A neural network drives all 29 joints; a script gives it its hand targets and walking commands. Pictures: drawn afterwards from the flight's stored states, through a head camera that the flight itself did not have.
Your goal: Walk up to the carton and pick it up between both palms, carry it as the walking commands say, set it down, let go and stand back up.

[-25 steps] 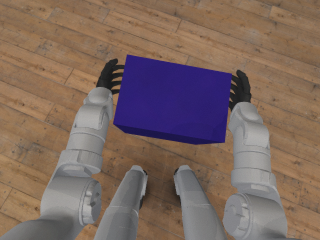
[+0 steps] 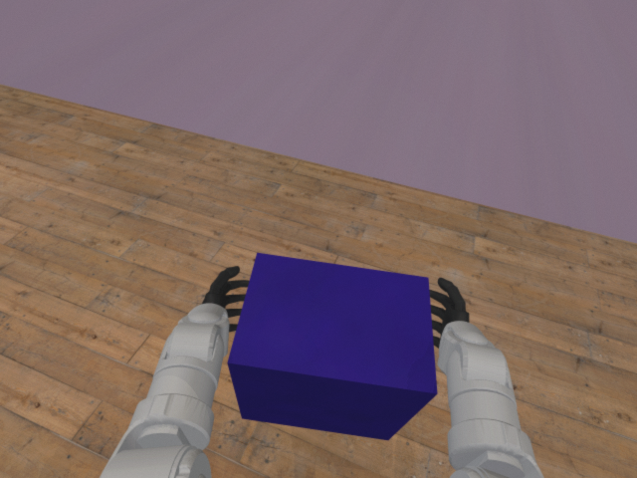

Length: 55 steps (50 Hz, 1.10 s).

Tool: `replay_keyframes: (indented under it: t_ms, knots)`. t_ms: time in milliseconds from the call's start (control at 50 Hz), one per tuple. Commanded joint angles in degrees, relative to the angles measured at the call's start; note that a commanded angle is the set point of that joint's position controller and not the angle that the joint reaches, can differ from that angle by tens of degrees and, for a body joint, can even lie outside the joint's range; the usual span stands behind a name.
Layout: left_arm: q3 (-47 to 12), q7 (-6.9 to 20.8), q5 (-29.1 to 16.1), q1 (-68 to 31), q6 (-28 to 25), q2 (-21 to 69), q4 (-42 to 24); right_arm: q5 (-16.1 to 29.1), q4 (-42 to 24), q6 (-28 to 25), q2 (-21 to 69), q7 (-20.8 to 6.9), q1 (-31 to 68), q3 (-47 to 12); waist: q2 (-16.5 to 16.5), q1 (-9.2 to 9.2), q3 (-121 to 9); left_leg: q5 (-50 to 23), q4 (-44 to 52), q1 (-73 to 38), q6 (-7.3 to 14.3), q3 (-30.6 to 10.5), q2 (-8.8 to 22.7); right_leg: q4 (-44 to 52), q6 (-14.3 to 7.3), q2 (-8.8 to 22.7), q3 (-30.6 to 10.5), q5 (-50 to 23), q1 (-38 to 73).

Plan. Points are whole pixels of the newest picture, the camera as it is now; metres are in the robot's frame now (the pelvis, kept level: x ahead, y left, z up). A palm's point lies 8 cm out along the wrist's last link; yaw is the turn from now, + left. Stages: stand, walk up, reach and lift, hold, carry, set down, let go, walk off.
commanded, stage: reach and lift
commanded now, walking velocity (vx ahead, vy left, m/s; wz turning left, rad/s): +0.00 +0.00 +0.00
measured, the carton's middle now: (327, 353) +0.31 -0.03 -0.04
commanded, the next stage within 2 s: hold in 1.80 s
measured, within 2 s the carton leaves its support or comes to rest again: neither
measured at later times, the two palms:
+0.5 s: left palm (206, 317) +0.32 +0.13 +0.05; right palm (459, 326) +0.30 -0.19 +0.06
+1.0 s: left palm (189, 328) +0.30 +0.15 +0.05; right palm (445, 325) +0.30 -0.17 +0.06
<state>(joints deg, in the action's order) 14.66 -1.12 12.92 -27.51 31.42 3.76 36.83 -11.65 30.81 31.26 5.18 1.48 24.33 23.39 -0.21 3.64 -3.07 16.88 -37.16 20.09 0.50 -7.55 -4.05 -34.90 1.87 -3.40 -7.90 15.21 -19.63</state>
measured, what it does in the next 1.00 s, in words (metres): stands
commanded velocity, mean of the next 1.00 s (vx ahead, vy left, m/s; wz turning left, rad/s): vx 0.00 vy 0.00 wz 0.00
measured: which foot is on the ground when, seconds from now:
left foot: down 0.00-1.00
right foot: down 0.00-1.00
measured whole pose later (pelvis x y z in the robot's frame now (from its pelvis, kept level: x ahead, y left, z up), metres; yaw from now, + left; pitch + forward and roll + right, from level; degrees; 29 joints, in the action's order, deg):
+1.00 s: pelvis +0.02 +0.00 +0.01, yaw +0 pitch -7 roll +0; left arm 9.6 -1.4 10.8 -16.4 42.7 4.6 20.8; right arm -12.1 18.8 41.4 4.9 0.2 15.8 15.2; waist -0.3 0.5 -1.2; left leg 13.8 -27.1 6.3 0.8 -7.8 -4.1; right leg -26.2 1.3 -1.9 -7.6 13.2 -6.3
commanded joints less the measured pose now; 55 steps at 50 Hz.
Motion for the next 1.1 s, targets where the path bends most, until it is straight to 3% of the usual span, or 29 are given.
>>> replay_keyframes:
  t_ms: [0, 40, 100, 220, 260, 400, 480, 720, 1080]
  knots:
    - [-31.67, 14.41, -15.38, -35.79, -2.19, 63.87, -14.88, 14.97, -7.59, 0.86, 61.75, -16.28, 34.67, -38.26, -0.69, 0.0, -29.19, -22.26, 9.89, -16.69, -0.99, 0.04, 0.83, 7.16, -1.26, -0.75, 2.61, -23.57, 15.81]
    - [-34.62, 13.94, -16.55, -33.27, -1.25, 64.01, -19.57, 15.91, -10.95, 1.6, 61.18, -16.02, 31.75, -41.04, -0.64, -0.51, -28.82, -26.31, 10.84, -18.75, -1.38, -0.3, 0.97, 8.49, -1.13, -0.61, 2.13, -27.19, 17.62]
    - [-36.37, 13.72, -17.49, -30.04, 0.38, 62.91, -21.78, 15.96, -14.61, 3.36, 60.08, -15.43, 29.04, -43.2, 1.22, -0.32, -24.26, -25.91, 12.75, -18.5, -1.31, -0.68, 0.88, 9.84, -0.64, -0.31, 2.0, -27.71, 18.65]
    - [-39.49, 13.3, -19.22, -25.64, 4.15, 60.97, -28.45, 16.53, -21.22, 7.32, 58.03, -14.76, 23.9, -46.12, 0.59, 0.15, -18.03, -27.3, 15.07, -19.67, -1.66, -1.14, 0.76, 12.55, -0.4, 0.34, 2.09, -28.26, 20.72]
    - [-38.35, 13.41, -18.73, -24.29, 5.22, 59.97, -27.7, 15.71, -21.03, 8.6, 56.92, -14.6, 23.23, -45.63, 0.68, 0.5, -14.06, -24.07, 15.83, -18.42, -1.45, -0.93, 0.81, 13.3, -0.37, 0.7, 2.12, -25.46, 20.18]
    - [-37.32, 13.74, -18.01, -23.24, 6.56, 56.92, -29.79, 15.13, -21.95, 10.37, 56.49, -14.57, 22.39, -46.51, 2.61, -1.57, -11.93, -21.29, 16.14, -17.84, -0.77, 0.13, 0.12, 13.86, -0.25, 0.93, 2.33, -23.5, 21.43]
    - [-37.91, 13.73, -17.91, -24.99, 6.63, 56.08, -31.8, 14.93, -21.06, 10.14, 56.47, -14.43, 22.6, -46.65, 1.68, -2.32, -11.92, -19.68, 16.02, -17.68, -0.75, 0.76, -0.03, 13.77, -0.55, 0.85, 2.39, -21.39, 20.99]
    - [-39.91, 13.59, -19.01, -29.28, 6.42, 58.11, -32.2, 15.1, -20.05, 8.65, 56.94, -14.49, 26.31, -46.62, 0.06, -1.91, -15.75, -18.83, 14.98, -18.22, -1.6, 0.76, 0.17, 12.41, -1.3, 0.16, 2.91, -16.78, 18.68]
    - [-36.99, 13.93, -18.17, -33.55, 6.76, 60.14, -28.33, 15.7, -15.67, 8.0, 58.69, -16.12, 32.25, -44.81, 0.1, -3.41, -15.75, -13.99, 15.71, -17.07, -1.36, 0.85, 0.51, 12.3, -2.06, -0.23, 3.51, -10.83, 15.87]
